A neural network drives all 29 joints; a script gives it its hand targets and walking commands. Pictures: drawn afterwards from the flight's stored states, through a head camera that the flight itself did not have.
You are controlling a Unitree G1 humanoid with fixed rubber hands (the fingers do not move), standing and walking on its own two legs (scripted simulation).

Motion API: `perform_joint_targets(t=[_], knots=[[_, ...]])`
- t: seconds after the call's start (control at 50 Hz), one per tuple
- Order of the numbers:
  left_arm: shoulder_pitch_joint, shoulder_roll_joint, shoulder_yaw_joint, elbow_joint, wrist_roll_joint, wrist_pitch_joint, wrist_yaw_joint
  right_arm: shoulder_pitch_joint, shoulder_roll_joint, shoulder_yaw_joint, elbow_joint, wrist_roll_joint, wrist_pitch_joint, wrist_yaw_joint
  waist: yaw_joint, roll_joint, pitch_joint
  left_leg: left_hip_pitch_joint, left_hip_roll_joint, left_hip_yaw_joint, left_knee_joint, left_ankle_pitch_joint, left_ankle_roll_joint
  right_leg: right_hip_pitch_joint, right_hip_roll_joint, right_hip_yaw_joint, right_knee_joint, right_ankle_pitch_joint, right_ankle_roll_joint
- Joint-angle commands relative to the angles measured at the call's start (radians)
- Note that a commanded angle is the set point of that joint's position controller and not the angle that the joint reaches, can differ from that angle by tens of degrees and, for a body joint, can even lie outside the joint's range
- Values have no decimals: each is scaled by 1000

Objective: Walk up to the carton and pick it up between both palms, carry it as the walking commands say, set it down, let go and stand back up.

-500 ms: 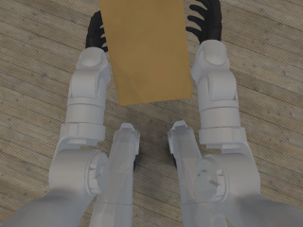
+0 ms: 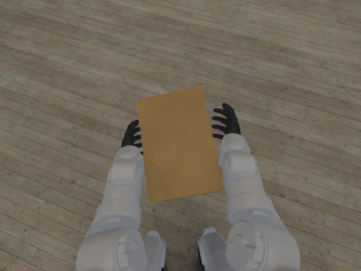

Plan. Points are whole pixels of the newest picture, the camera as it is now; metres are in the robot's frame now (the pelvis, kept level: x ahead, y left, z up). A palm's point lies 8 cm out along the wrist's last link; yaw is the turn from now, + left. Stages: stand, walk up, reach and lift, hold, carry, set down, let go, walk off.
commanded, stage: reach and lift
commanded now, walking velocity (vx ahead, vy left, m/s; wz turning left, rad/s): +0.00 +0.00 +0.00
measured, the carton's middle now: (183, 150) +0.42 -0.01 -0.10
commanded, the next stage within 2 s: none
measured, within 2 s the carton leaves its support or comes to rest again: neither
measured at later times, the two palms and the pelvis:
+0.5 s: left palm (131, 141) +0.39 +0.11 +0.02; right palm (243, 131) +0.40 -0.13 +0.04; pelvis +0.05 +0.00 +0.06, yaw +0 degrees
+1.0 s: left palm (122, 136) +0.36 +0.11 +0.10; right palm (257, 127) +0.37 -0.13 +0.11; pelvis +0.03 -0.01 +0.08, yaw +1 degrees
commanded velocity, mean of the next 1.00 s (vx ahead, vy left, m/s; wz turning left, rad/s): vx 0.00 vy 0.00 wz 0.00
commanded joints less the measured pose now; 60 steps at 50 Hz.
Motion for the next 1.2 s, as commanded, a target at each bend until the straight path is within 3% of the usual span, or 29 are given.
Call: perform_joint_targets(t=[0.0, 0.04, 0.1, 0.16, 0.18, 0.2, 0.24, 0.26, 0.36, 0.4, 0.44, 0.46, 0.52, 0.58, 0.62, 0.64, 0.66, 0.68, 0.72, 0.8, 0.92, 0.94, 0.98, 1.02, 1.06, 1.08, 1.1, 1.12, 1.18], knots=[[-812, -992, -559, -133, -188, -190, -218, -256, 1028, 464, 235, 140, 10, 278, -3, 103, -645, 349, -48, 36, -254, 186, -2, 405, 69, -54, -199, 217, -52], [-782, -1028, -635, -197, -213, -215, -212, -212, 1021, 537, 177, 148, -13, 285, -18, 81, -736, 436, -44, 21, -257, 283, -15, 440, 76, -53, -201, 286, -54], [-651, -1020, -642, -139, -192, -220, -205, -167, 1029, 616, 149, 157, -18, 282, 24, 74, -717, 448, -47, 22, -284, 306, -9, 477, 63, -52, -216, 309, -40], [-593, -1064, -742, -212, -223, -218, -209, -126, 1037, 710, 52, 190, -22, 301, 2, 70, -824, 534, -48, 20, -310, 353, -18, 564, 73, -61, -247, 341, -47], [-598, -1040, -733, -225, -215, -222, -214, -125, 1049, 757, 30, 204, -20, 300, 40, 43, -818, 514, -56, 29, -311, 384, -19, 611, 67, -44, -264, 387, -38], [-581, -1060, -773, -260, -250, -225, -214, -90, 1065, 798, 19, 229, -17, 298, 20, 41, -861, 564, -56, 26, -318, 402, -16, 653, 66, -44, -257, 419, -33], [-550, -1007, -733, -231, -215, -218, -223, -22, 1052, 759, 66, 189, -6, 299, 17, 13, -750, 521, -51, 16, -342, 395, -7, 618, 64, -45, -284, 419, -28], [-557, -1072, -797, -279, -268, -220, -229, -66, 1066, 821, -47, 230, -16, 296, -3, 1, -857, 590, -57, 21, -354, 422, -8, 709, 66, -44, -307, 450, -27], [-453, -1040, -846, -339, -279, -210, -241, 67, 1097, 873, -68, 266, -2, 286, -4, -28, -825, 678, -47, 12, -403, 531, -7, 786, 54, -31, -359, 592, -10], [-377, -1029, -789, -272, -241, -201, -247, 80, 1096, 839, -26, 252, 5, 286, 33, -24, -715, 613, -48, 14, -437, 508, 0, 764, 45, -31, -386, 573, -12], [-364, -1009, -783, -276, -227, -195, -255, 137, 1106, 825, -12, 244, 11, 283, 23, -38, -671, 626, -40, 11, -466, 488, 3, 791, 39, -22, -418, 592, -8], [-392, -998, -773, -301, -222, -187, -259, 140, 1072, 804, -5, 238, 15, 282, 27, 18, -637, 628, -44, 23, -475, 451, 0, 791, 29, -21, -442, 543, -12], [-368, -1018, -774, -286, -238, -160, -269, 153, 1090, 769, 42, 237, 40, 280, 5, 5, -556, 673, -32, 7, -521, 404, 10, 790, 36, -32, -484, 464, -18], [-364, -1030, -745, -250, -236, -129, -271, 77, 1081, 753, 9, 261, 55, 275, 25, 52, -492, 697, -36, 11, -547, 354, 15, 800, 20, -29, -514, 419, -20], [-301, -1032, -713, -211, -213, -116, -281, 60, 1078, 763, -19, 258, 63, 276, 42, 51, -469, 684, -41, 21, -554, 369, 19, 805, 21, -33, -523, 449, -17], [-328, -1052, -741, -228, -239, -108, -284, 41, 1068, 778, -49, 274, 66, 278, 13, 38, -501, 684, -42, 14, -551, 357, 20, 837, 14, -30, -524, 445, -15], [-277, -1046, -719, -211, -235, -94, -282, 27, 1041, 774, -61, 274, 78, 276, 35, 53, -464, 667, -39, 19, -565, 347, 21, 850, 10, -29, -525, 455, -17], [-312, -1057, -721, -194, -224, -92, -284, 4, 1066, 758, -51, 269, 79, 282, 16, 49, -474, 692, -30, 1, -582, 329, 28, 840, 20, -44, -522, 417, -21], [-373, -1077, -751, -259, -263, -89, -286, -32, 1106, 790, -83, 291, 93, 284, 22, -15, -513, 742, -33, 2, -574, 331, 33, 865, 22, -41, -534, 408, -14], [-451, -1115, -760, -284, -296, -50, -292, -49, 1082, 786, -100, 284, 142, 283, -19, 5, -487, 747, -22, -2, -570, 243, 35, 867, 13, -42, -540, 307, -24], [-406, -1121, -741, -286, -281, 29, -290, -6, 1093, 781, -64, 303, 227, 296, 16, 9, -429, 788, -10, -3, -602, 239, 36, 893, 9, -39, -559, 286, -31], [-381, -1130, -734, -266, -295, 44, -290, -26, 1086, 773, -73, 298, 238, 295, -13, -16, -396, 781, -10, -7, -600, 232, 41, 889, 9, -45, -566, 270, -32], [-380, -1150, -737, -267, -300, 69, -289, -90, 1089, 805, -137, 329, 250, 298, 18, 15, -419, 778, -10, -2, -611, 242, 38, 925, 4, -40, -566, 292, -36], [-456, -1184, -770, -295, -339, 90, -290, -129, 1117, 812, -153, 354, 273, 297, -10, 12, -419, 800, -9, 6, -612, 190, 36, 944, 3, -44, -580, 237, -33], [-437, -1155, -718, -245, -320, 120, -287, -155, 1085, 761, -122, 349, 301, 298, 19, 20, -316, 761, -2, 11, -621, 105, 34, 916, -2, -41, -585, 162, -38], [-466, -1153, -718, -244, -323, 130, -291, -140, 1093, 748, -95, 346, 309, 295, -14, 37, -329, 794, 0, 11, -627, 75, 31, 919, -7, -39, -601, 140, -40], [-446, -1114, -644, -174, -293, 147, -285, -122, 1073, 696, -26, 325, 333, 299, 17, -3, -197, 744, 8, 10, -631, 27, 39, 857, -8, -45, -594, 86, -36], [-526, -1118, -648, -226, -303, 138, -286, -103, 1099, 675, 12, 305, 341, 301, -20, -22, -215, 756, 12, 1, -634, 6, 44, 886, -11, -33, -618, 60, -43], [-599, -1111, -596, -188, -301, 148, -290, -157, 1111, 641, 36, 317, 355, 300, -6, -3, -211, 773, 8, 12, -636, -16, 41, 915, -28, -4, -637, 7, -39]])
